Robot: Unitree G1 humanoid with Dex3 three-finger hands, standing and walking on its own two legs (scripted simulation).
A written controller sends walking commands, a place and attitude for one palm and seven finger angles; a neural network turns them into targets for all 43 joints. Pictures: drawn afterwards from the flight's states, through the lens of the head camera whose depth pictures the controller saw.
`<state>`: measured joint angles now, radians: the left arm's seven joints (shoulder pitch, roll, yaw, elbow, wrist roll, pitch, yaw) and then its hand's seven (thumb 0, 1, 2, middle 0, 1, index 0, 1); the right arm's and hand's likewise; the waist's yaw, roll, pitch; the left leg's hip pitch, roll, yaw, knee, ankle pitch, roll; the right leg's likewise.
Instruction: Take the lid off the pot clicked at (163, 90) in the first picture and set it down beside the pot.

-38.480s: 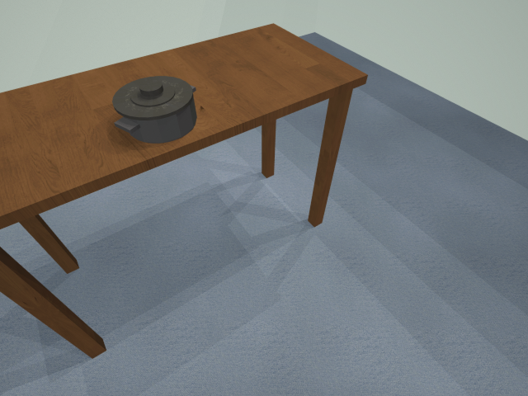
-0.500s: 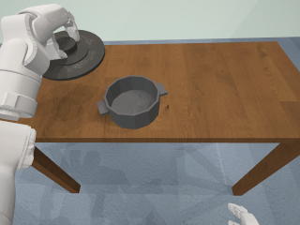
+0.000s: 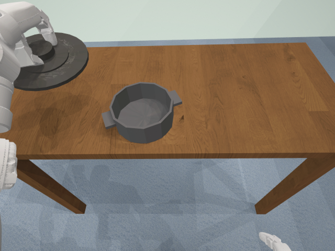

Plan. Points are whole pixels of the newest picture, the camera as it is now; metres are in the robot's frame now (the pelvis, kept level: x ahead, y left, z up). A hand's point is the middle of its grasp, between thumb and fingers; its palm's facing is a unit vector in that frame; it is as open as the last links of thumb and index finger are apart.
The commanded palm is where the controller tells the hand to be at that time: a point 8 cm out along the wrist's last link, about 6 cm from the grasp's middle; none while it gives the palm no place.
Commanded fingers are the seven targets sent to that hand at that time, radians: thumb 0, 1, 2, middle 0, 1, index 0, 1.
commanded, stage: move the lid sideways beside the pot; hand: left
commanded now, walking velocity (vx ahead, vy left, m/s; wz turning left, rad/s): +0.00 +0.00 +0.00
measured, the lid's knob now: (40, 50) +0.49 +0.28 +0.22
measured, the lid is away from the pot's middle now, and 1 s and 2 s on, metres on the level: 0.20 0.23 0.23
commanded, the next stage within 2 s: lower the lid onto the table in 0.38 s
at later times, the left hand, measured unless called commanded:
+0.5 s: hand (6, 61) +0.43 +0.32 +0.24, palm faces -0.27 -0.07 -0.96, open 8.6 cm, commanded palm +0.43 +0.31 +0.32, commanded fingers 0.00 0.51 1.14 -0.93 -1.06 -0.78 -0.95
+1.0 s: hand (22, 67) +0.45 +0.31 +0.21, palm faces -0.29 -0.12 -0.95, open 8.6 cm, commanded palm +0.44 +0.31 +0.29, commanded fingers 0.00 0.51 1.14 -0.93 -1.06 -0.78 -0.95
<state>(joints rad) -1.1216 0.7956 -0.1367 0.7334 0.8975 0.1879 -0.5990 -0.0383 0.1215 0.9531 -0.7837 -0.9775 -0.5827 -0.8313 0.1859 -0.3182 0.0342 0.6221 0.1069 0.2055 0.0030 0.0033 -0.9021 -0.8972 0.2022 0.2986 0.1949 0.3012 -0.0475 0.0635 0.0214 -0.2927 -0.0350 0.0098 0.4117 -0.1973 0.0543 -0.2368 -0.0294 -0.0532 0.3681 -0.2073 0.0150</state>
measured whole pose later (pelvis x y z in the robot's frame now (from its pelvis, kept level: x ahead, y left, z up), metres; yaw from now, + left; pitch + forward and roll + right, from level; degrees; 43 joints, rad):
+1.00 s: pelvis +0.00 +0.01 +0.00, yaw +0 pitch +5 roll -2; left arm -1.07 0.84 -0.08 0.82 0.89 0.10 -0.59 -0.04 0.13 0.95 -0.79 -0.98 -0.58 -0.83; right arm 0.22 -0.32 0.03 0.64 0.11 0.20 0.00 0.00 -0.90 -0.90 0.20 0.30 0.20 0.30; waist -0.07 0.05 0.03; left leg -0.32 -0.03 0.01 0.45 -0.21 0.06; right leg -0.25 -0.02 -0.05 0.36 -0.20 0.02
